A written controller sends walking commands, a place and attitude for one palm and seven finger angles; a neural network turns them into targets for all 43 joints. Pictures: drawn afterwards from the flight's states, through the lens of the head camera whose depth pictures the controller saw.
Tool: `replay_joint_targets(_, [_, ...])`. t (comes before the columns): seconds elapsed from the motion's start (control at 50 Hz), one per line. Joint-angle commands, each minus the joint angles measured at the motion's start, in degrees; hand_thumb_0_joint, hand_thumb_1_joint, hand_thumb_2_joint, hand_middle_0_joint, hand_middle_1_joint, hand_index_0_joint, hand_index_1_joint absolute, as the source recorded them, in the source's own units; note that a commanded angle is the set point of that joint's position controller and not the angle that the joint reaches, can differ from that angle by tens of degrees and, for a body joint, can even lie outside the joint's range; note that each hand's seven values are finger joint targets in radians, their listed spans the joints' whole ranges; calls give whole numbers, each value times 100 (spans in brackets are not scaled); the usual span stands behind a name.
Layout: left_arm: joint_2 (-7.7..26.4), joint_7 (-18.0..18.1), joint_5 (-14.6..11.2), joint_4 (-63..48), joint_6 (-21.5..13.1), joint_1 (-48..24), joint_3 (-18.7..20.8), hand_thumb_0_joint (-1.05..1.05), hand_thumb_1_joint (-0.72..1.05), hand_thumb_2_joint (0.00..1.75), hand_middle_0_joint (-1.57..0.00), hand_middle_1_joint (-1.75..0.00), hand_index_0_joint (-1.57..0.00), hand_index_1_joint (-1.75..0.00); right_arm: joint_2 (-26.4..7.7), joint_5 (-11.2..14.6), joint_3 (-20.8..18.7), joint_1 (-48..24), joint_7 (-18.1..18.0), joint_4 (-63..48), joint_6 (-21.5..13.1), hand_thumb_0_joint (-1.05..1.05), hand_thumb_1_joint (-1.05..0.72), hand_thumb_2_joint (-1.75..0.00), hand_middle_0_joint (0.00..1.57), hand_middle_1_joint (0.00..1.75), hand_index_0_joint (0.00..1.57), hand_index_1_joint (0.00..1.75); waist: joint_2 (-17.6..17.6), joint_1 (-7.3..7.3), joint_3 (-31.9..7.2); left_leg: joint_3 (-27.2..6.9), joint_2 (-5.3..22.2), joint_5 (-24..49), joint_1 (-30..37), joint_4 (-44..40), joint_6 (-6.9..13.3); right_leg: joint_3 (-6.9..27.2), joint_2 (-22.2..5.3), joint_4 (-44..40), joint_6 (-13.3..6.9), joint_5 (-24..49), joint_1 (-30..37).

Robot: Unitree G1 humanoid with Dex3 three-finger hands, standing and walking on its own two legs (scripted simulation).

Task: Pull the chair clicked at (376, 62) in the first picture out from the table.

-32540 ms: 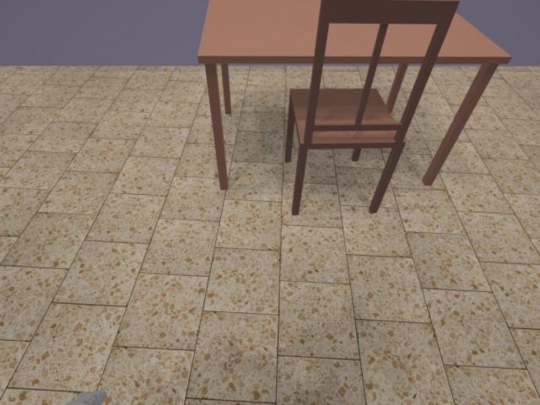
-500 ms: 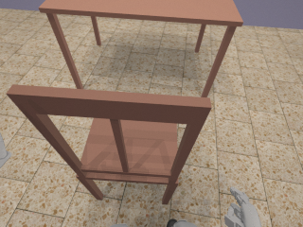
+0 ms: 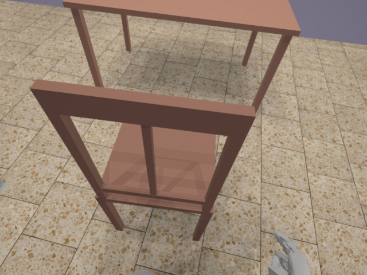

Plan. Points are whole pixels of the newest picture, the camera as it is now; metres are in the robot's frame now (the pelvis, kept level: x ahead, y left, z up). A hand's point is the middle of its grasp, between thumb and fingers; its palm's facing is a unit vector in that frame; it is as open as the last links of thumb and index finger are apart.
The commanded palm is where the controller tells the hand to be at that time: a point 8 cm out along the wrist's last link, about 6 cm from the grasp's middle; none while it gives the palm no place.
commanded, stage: step back with the hand held close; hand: left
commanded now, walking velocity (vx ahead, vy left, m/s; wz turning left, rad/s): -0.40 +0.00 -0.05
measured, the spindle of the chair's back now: (150, 165) +0.38 +0.12 -0.05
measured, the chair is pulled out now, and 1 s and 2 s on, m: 0.69 0.69 0.69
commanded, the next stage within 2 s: stop stepping back and stand still in 0.16 s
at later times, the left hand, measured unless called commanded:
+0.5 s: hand out of the picture +0.09 +0.24 +0.17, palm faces +0.36 -0.78 -0.51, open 7.4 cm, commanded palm +0.04 +0.28 +0.19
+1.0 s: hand out of the picture +0.00 +0.25 +0.18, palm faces +0.40 -0.77 -0.50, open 7.4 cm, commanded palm -0.05 +0.28 +0.19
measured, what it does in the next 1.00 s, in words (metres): walks backwards: right foot, then left foot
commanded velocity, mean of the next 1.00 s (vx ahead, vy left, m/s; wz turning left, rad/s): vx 0.05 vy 0.00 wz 0.01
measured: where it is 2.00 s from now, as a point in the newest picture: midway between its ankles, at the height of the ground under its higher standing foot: outside the picture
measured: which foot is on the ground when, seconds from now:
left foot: down 0.00-0.14, up 0.16-0.30, down 0.32-0.96, up 0.98-1.00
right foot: up 0.00-0.04, down 0.06-0.76, up 0.78-0.92, down 0.94-1.00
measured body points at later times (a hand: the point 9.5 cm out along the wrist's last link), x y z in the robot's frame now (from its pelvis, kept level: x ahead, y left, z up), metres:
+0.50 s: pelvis -0.12 -0.01 +0.00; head -0.11 +0.01 +0.45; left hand +0.06 +0.28 +0.20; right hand +0.01 -0.27 -0.07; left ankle -0.06 +0.11 -0.73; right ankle -0.08 -0.15 -0.73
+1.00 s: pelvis -0.20 -0.01 +0.00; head -0.21 -0.01 +0.45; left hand -0.03 +0.29 +0.20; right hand -0.07 -0.25 -0.10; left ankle -0.10 +0.09 -0.71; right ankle -0.21 -0.11 -0.73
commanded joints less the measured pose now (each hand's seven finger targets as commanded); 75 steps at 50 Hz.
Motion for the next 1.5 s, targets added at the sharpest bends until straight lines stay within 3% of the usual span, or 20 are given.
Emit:
replay_joint_targets(0.0, [691,-22,-58,-999,-451,-401,304,0,90,90,-20,-30,-20,-30,-904,-50,-245,-335,8,-485,-472,0,-90,-90,20,30,20,30,1465,-45,-962,-861,1465,3691,1322,-486,592,148,-346,-1647,-85,680,597])
replay_joint_targets(0.06, [767,-81,-10,-751,-483,-485,343,0,90,90,-20,-30,-20,-30,-916,-11,-187,-439,23,-510,-437,0,-90,-90,20,30,20,30,929,-25,-982,-476,1052,2180,795,-201,318,-49,-447,-2218,-66,2128,1178])
replay_joint_targets(0.12, [1048,-63,-88,-740,-400,-184,509,0,90,90,-20,-30,-20,-30,-824,118,-363,-501,29,-805,-226,0,-90,-90,20,30,20,30,-1329,-36,-1398,181,-339,-838,74,1507,-137,1619,-2009,-2610,-882,4568,1099])
replay_joint_targets(0.16, [1129,44,-63,-654,-252,282,745,0,90,90,-20,-30,-20,-30,-556,119,-200,-666,-13,-905,-29,0,-90,-90,20,30,20,30,-835,-29,-1378,-283,-244,-1539,-426,1815,-89,1490,-2181,-2463,-1160,4615,1369])
replay_joint_targets(0.24, [1170,174,-63,-966,-244,564,826,0,90,90,-20,-30,-20,-30,-582,102,-52,-685,-199,-899,183,0,-90,-90,20,30,20,30,-498,-175,-1437,81,-197,212,226,-1070,-63,443,-1269,-1613,-453,4641,1834])
replay_joint_targets(0.3, [1060,28,-160,-1373,-170,880,658,0,90,90,-20,-30,-20,-30,-850,253,-245,-490,-109,-1180,53,0,-90,-90,20,30,20,30,959,-30,-1517,-759,1158,2180,1102,-1525,421,154,-345,-955,75,453,987])
replay_joint_targets(0.34, [1193,69,-190,-1430,-52,636,771,0,90,90,-20,-30,-20,-30,-708,147,-137,-536,-142,-1177,-104,0,-90,-90,20,30,20,30,2164,-87,-1201,-1204,1315,335,104,-1982,684,124,-262,-318,65,-604,1032])
replay_joint_targets(0.48, [765,112,12,-566,64,-401,208,0,90,90,-20,-30,-20,-30,-939,184,-93,-239,-162,-875,-262,0,-90,-90,20,30,20,30,919,-203,-261,-467,286,-2438,-628,-1488,266,351,-228,-2256,-54,-547,1351])
replay_joint_targets(0.58, [761,81,80,-586,128,-997,-52,0,90,90,-20,-30,-20,-30,-874,79,-89,-230,-150,-793,-127,0,-90,-90,20,30,20,30,-275,-240,-127,-11,-392,-1451,701,232,177,1437,-910,-3481,-503,-1808,-267])
replay_joint_targets(0.66, [815,83,34,-563,146,-1137,-29,0,90,90,-20,-30,-20,-30,-879,53,-14,-220,-141,-710,27,0,-90,-90,20,30,20,30,-489,-297,-298,-9,-356,-1235,1367,529,206,1057,-1143,-3206,-615,-2123,-894])
replay_joint_targets(0.7, [846,88,33,-606,131,-1008,102,0,90,90,-20,-30,-20,-30,-927,65,-7,-223,-167,-829,10,0,-90,-90,20,30,20,30,98,-269,-84,-785,3,-1879,820,-1001,393,682,-617,-2166,-391,-1768,-398])
replay_joint_targets(0.74, [942,32,46,-726,164,-830,285,0,90,90,-20,-30,-20,-30,-887,90,-59,-408,-178,-943,-15,0,-90,-90,20,30,20,30,2407,-163,-228,-2412,1142,-4217,-893,-3189,783,-243,358,1065,42,-762,899])
replay_joint_targets(0.78, [946,-76,96,-562,98,-767,283,0,90,90,-20,-30,-20,-30,-650,66,-116,-504,-46,-1057,-45,0,-90,-90,20,30,20,30,1569,-5,53,-1989,1046,-3142,-2166,-2994,961,-28,241,2337,-10,-345,1571])
replay_joint_targets(0.88, [832,-119,-56,-503,48,-72,171,0,90,90,-20,-30,-20,-30,-770,114,-55,-340,-9,-965,-20,0,-90,-90,20,30,20,30,1516,-1,-403,-628,503,-2247,-731,-1782,329,-500,21,-2238,-271,-356,2275])
replay_joint_targets(0.96, [730,-136,-48,46,84,-969,-64,0,90,90,-20,-30,-20,-30,-875,192,-185,182,34,-678,-15,0,-90,-90,20,30,20,30,-1494,-253,-266,-134,-470,-618,-655,2736,16,2714,-2048,-4087,-1241,-803,796])
replay_joint_targets(1.02, [797,-130,-28,20,16,-1238,-108,0,90,90,-20,-30,-20,-30,-812,152,-48,-258,-5,-689,-18,0,-90,-90,20,30,20,30,-545,-280,237,-116,-97,-321,66,1839,107,1198,-1673,-3721,-1025,-164,136])
replay_joint_targets(1.1, [801,-3,59,-570,-79,-1192,-104,0,90,90,-20,-30,-20,-30,-699,86,-25,-467,-134,-815,-277,0,-90,-90,20,30,20,30,-75,-75,-159,459,-336,-353,1363,-1079,284,932,-1171,-3216,-707,-250,799])
replay_joint_targets(1.2, [1045,-61,-8,-989,-45,-292,302,0,90,90,-20,-30,-20,-30,-741,147,-86,-457,-76,-1028,-236,0,-90,-90,20,30,20,30,1843,-65,-639,-1266,1087,1184,1548,-2084,577,2,-307,-1289,-87,-32,974])
replay_joint_targets(1.46, [786,-37,-166,-711,52,-100,147,0,90,90,-20,-30,-20,-30,-823,187,-101,-314,-93,-943,-172,0,-90,-90,20,30,20,30,621,-187,-760,-421,500,742,1070,-1655,233,411,-494,-2578,-127,1944,1986])
replay_joint_targets(1.48, [-716,-789,504,3678,1007,-281,-2326,0,90,90,-20,-30,-20,-30,-1247,119,-186,-256,440,144,-174,0,-90,-90,20,30,20,30,454,-387,-555,-319,419,2484,835,-554,247,-55,-763,-1494,-158,3226,1057])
